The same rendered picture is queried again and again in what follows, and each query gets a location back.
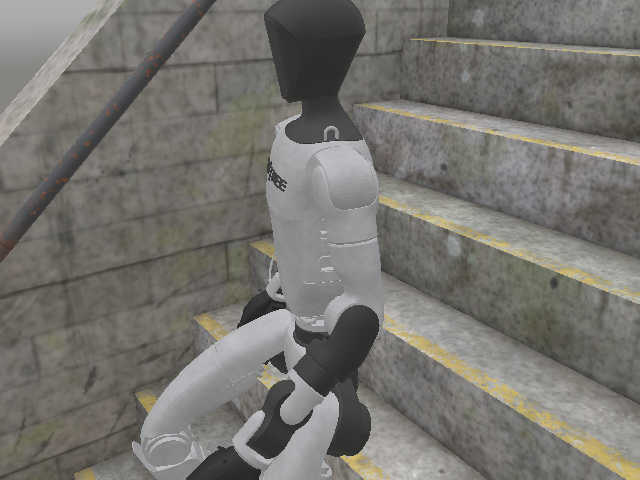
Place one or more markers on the robot left forearm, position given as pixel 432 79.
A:
pixel 289 403

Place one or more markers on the robot right upper arm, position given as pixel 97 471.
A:
pixel 281 124

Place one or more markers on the robot left upper arm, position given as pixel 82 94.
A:
pixel 346 192

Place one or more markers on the robot right forearm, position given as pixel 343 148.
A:
pixel 274 288

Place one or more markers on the robot right hand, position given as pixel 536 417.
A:
pixel 258 306

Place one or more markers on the robot left hand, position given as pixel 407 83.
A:
pixel 224 464

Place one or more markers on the robot right thigh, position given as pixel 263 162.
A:
pixel 224 371

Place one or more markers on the robot thigh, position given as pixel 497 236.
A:
pixel 339 426
pixel 224 371

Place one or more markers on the robot left thigh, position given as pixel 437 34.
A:
pixel 339 426

